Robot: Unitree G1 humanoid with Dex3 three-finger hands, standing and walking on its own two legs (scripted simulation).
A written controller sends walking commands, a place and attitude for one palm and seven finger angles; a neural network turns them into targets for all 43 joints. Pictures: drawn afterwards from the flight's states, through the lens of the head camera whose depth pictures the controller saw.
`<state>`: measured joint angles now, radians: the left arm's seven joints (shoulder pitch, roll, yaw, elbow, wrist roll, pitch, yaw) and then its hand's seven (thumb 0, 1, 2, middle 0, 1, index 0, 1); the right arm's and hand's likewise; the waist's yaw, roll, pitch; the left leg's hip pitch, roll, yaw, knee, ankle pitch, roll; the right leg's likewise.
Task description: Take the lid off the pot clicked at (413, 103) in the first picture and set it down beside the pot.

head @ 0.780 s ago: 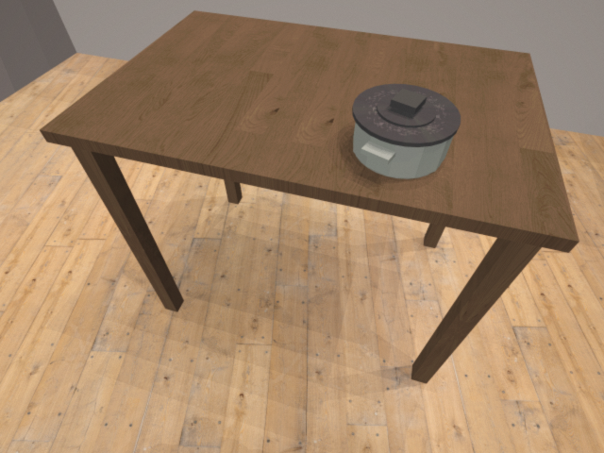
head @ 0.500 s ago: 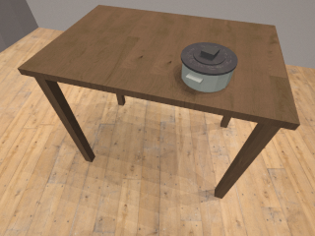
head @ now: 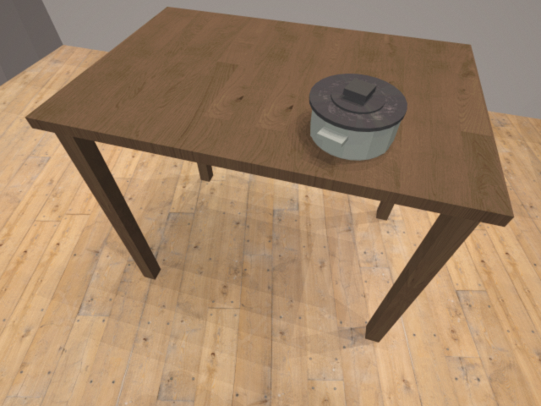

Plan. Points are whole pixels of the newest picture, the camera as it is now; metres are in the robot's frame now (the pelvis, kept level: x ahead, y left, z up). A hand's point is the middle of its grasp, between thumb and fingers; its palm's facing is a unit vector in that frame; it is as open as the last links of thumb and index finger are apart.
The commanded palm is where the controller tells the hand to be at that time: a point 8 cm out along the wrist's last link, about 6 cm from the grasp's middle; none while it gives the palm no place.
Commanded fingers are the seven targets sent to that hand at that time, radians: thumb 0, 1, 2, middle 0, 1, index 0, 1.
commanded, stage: turn to face it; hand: left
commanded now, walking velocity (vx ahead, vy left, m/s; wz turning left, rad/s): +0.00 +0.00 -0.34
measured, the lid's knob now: (359, 89) +0.65 -0.13 +0.13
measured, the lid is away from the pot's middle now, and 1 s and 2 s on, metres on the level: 0.00 0.00 0.00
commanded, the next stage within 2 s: take the last steps up to it in 0.52 s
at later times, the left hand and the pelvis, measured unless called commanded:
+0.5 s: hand out of the picture +0.06 +0.20 -0.18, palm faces -0.05 -0.98 -0.22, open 7.4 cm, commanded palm none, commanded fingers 0.00 0.90 0.90 -0.20 -0.30 -0.20 -0.30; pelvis +0.00 +0.01 -0.01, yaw -6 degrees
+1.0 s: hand (207, 401) +0.16 +0.12 -0.17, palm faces -0.23 -0.95 -0.20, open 7.4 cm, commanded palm none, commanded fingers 0.00 0.90 0.90 -0.20 -0.30 -0.20 -0.30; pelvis +0.04 -0.04 -0.01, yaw -15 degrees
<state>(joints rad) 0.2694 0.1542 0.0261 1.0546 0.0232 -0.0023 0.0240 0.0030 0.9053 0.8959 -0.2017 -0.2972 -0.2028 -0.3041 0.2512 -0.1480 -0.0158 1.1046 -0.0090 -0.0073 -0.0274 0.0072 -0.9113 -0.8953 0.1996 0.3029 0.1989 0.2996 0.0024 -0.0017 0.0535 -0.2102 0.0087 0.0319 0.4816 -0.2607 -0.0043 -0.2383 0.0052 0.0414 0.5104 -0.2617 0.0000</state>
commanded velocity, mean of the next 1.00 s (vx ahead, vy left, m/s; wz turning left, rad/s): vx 0.08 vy -0.05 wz -0.22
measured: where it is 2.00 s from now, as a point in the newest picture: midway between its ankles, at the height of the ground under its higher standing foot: outside the picture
